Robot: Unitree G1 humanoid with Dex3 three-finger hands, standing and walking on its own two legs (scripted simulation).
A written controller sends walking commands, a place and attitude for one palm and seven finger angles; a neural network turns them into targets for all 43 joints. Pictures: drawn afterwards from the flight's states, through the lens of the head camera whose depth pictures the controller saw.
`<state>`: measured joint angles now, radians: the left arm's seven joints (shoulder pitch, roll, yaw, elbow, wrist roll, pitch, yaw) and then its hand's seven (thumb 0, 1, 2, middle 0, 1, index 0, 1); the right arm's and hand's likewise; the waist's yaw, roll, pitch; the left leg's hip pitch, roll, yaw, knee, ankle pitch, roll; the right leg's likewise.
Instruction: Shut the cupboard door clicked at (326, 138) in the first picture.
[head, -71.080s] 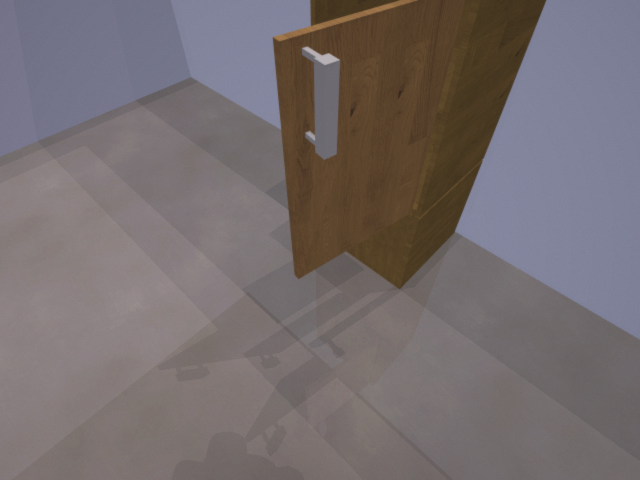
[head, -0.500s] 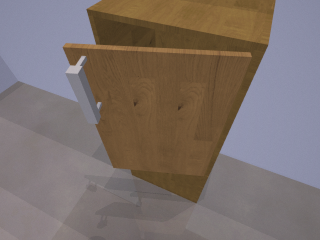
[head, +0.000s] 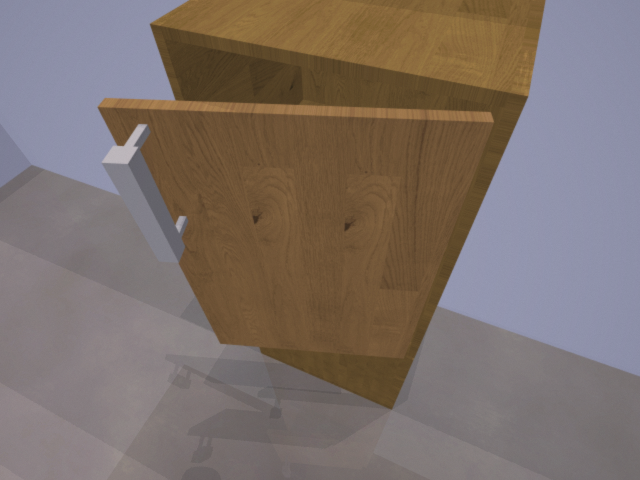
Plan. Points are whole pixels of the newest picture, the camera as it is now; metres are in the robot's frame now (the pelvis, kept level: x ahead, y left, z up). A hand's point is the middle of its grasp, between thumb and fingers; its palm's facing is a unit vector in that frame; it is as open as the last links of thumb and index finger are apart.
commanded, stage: shuffle to correct the standing spot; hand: left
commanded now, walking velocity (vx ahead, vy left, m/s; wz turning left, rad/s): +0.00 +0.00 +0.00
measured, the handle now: (157, 197) +0.39 +0.22 +0.15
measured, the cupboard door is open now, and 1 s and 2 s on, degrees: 18 18 18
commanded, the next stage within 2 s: come to a stop and stand still in 0.42 s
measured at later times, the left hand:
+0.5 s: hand out of the picture +0.01 +0.22 -0.18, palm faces +0.03 -0.96 -0.28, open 7.4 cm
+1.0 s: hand out of the picture -0.11 +0.15 -0.16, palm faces +0.06 -0.99 -0.16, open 7.4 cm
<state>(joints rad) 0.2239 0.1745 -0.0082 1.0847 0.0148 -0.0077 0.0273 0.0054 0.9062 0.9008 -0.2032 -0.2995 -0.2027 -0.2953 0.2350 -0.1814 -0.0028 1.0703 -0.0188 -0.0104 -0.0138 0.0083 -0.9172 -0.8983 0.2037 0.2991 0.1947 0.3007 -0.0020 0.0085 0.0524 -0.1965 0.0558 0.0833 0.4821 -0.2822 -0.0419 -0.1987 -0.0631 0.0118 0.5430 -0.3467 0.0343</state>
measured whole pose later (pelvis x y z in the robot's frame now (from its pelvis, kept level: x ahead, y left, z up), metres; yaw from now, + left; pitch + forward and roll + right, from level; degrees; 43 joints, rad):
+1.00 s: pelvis -0.07 +0.00 +0.01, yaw -1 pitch +0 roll +2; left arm 0.38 0.11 0.00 1.08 0.03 -0.03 0.02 0.01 0.90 0.90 -0.21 -0.30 -0.21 -0.30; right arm 0.24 -0.18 -0.02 1.05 -0.01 0.02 0.00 0.01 -0.92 -0.90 0.20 0.30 0.19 0.30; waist 0.04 -0.01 0.04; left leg -0.29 0.02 0.06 0.61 -0.32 -0.02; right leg -0.12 0.01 -0.07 0.41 -0.30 -0.07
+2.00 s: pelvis -0.13 +0.11 +0.00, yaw +0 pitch -2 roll -1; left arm 0.40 0.14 -0.01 1.11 0.02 0.01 0.05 0.01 0.91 0.90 -0.20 -0.30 -0.20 -0.29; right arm 0.31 -0.13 0.00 1.10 -0.01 -0.01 -0.03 0.01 -0.92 -0.90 0.21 0.30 0.20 0.30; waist 0.01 -0.05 0.00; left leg -0.19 -0.14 0.09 0.33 -0.13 0.13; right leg -0.20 -0.07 0.06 0.45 -0.24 -0.01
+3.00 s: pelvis -0.09 +0.05 +0.00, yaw +0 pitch +0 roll -2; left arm 0.42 0.13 0.02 1.07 0.02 -0.01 0.02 0.00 0.91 0.90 -0.20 -0.30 -0.20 -0.30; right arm 0.36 -0.12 0.00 1.11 -0.02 -0.02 -0.01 0.01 -0.91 -0.90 0.20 0.30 0.19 0.30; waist 0.01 -0.05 -0.03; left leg -0.27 -0.03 0.06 0.58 -0.31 0.07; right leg -0.19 0.04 0.02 0.51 -0.32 -0.02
